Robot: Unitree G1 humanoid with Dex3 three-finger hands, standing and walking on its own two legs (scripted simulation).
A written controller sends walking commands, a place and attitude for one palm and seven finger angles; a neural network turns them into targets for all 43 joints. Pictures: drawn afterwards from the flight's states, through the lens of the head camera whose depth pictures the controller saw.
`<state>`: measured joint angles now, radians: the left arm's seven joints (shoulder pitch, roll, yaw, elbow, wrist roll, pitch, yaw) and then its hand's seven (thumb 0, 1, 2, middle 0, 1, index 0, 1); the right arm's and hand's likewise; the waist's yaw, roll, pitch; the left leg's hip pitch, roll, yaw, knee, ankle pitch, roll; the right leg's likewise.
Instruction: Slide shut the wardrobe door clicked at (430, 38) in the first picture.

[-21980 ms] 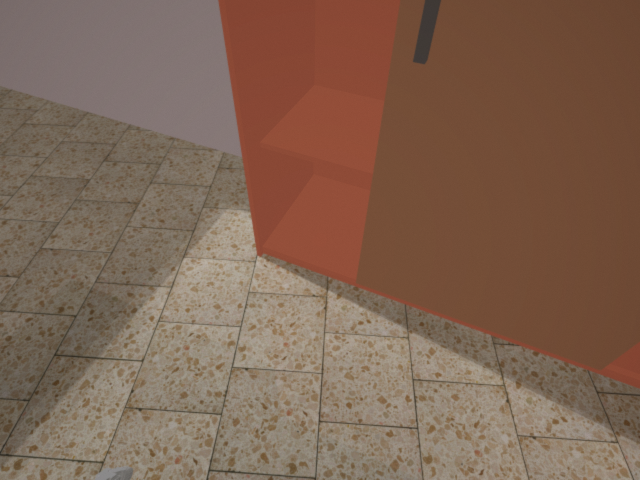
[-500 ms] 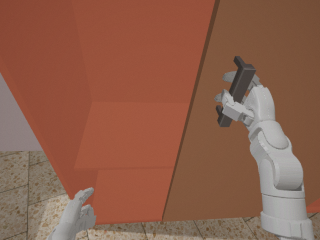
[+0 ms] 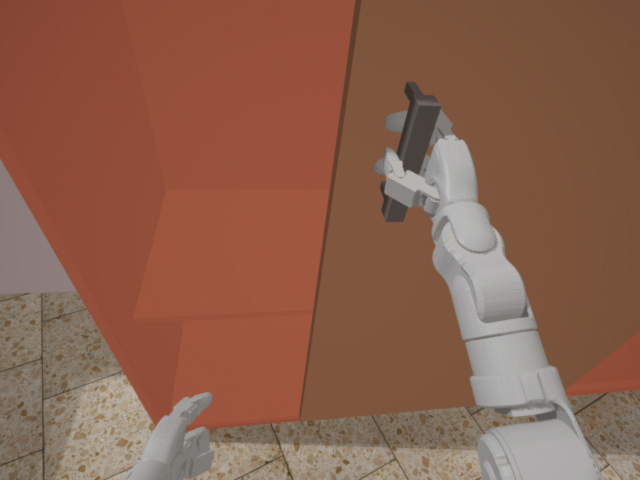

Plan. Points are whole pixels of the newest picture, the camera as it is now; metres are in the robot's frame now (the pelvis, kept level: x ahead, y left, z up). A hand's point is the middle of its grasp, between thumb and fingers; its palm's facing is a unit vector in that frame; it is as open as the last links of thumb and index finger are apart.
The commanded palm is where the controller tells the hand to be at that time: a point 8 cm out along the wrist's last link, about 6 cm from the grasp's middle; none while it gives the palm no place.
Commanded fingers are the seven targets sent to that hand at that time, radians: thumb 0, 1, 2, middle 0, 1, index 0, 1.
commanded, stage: step sideways, sliding the door along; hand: right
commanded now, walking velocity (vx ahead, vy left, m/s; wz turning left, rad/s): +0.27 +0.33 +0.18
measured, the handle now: (402, 154) +0.43 -0.08 +0.23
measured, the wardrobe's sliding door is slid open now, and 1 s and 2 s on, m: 0.37 0.27 0.00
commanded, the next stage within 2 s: none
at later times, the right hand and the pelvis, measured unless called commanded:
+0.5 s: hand (372, 176) +0.39 -0.04 +0.22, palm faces +0.08 +0.99 -0.09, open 6.1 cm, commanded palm +0.37 -0.06 +0.22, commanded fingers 0.00 -0.90 -0.90 0.45 1.40 0.45 1.40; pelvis -0.04 +0.07 -0.01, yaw +6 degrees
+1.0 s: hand (297, 177) +0.38 +0.05 +0.22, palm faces +0.14 +0.99 -0.09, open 6.3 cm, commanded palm +0.35 +0.06 +0.22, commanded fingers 0.00 -0.90 -0.90 0.45 1.40 0.45 1.40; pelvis -0.02 +0.20 +0.00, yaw +1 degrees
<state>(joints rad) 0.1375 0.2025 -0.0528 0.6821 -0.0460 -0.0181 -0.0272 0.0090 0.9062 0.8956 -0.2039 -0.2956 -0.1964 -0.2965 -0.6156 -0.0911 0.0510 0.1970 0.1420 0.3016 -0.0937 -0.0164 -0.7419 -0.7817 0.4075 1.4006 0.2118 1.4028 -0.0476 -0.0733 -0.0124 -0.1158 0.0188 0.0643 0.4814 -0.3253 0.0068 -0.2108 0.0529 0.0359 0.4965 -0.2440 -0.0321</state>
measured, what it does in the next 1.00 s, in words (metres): steps to the left: left foot, then right foot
